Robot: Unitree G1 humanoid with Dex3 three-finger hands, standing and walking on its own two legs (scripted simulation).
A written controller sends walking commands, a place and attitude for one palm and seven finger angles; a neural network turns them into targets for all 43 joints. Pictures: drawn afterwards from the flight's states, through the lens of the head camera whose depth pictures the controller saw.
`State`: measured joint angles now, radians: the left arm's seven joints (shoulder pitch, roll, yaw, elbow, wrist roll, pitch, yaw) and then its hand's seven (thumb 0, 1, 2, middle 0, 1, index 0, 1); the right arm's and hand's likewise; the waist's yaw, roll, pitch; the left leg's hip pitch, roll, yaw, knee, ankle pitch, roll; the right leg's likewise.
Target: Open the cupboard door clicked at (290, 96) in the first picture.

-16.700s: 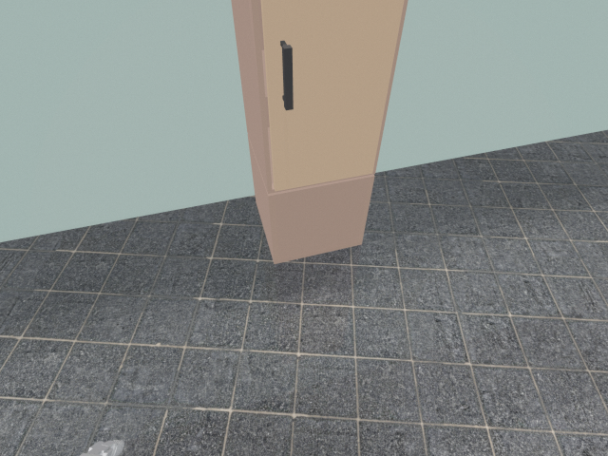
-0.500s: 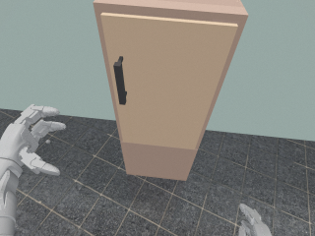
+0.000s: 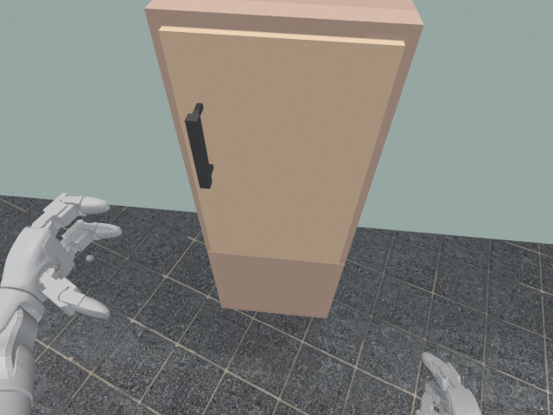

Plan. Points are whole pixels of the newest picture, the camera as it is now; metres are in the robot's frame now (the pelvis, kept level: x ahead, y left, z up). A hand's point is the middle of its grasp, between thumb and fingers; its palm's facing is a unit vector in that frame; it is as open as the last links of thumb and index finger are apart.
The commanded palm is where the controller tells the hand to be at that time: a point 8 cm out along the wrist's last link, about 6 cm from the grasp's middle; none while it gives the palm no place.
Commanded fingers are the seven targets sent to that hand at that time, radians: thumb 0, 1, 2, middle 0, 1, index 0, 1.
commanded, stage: move the hooked fingers beside the handle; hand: left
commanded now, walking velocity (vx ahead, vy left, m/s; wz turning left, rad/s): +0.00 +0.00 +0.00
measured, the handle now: (202, 147) +0.54 +0.18 +0.08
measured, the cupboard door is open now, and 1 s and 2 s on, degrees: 0 0 0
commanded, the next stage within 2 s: none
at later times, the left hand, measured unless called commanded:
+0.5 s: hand (116, 221) +0.35 +0.26 +0.09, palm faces -0.02 -1.00 -0.01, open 14.0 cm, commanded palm +0.33 +0.32 +0.09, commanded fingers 0.00 -0.50 0.30 -0.30 -1.20 -0.30 -1.20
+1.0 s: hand (130, 194) +0.41 +0.26 +0.08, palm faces -0.04 -1.00 +0.01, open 14.0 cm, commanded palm +0.40 +0.31 +0.08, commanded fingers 0.00 -0.50 0.30 -0.30 -1.20 -0.30 -1.20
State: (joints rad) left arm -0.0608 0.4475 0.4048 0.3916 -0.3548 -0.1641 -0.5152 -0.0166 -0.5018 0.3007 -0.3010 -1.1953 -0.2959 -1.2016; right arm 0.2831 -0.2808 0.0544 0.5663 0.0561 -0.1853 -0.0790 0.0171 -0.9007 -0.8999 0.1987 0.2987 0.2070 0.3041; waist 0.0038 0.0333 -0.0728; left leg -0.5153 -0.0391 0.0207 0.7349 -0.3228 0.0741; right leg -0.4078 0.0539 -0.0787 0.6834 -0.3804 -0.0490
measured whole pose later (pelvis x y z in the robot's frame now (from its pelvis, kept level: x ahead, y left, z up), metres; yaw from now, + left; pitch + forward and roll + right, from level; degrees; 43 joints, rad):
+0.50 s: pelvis +0.00 -0.01 -0.01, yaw -1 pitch +9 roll -2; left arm -0.31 0.52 0.44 0.69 -0.32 -0.19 -0.54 -0.02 -0.50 0.30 -0.30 -1.20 -0.30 -1.20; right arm 0.31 -0.30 0.05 0.59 0.07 -0.12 -0.08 0.02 -0.90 -0.90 0.20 0.30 0.21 0.30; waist -0.03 0.02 -0.08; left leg -0.59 -0.02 0.03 0.78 -0.34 0.06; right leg -0.49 0.08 -0.07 0.73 -0.40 -0.07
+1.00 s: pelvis +0.00 +0.01 -0.01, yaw -1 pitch +12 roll -3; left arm -0.54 0.52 0.40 0.88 -0.25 -0.27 -0.48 -0.02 -0.50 0.30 -0.30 -1.20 -0.29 -1.20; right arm 0.34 -0.29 0.04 0.59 0.05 -0.05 -0.06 0.01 -0.90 -0.90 0.20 0.30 0.21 0.30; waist -0.07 0.01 -0.09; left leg -0.67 -0.03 0.04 0.82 -0.36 0.09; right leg -0.56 0.06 -0.06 0.76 -0.40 -0.04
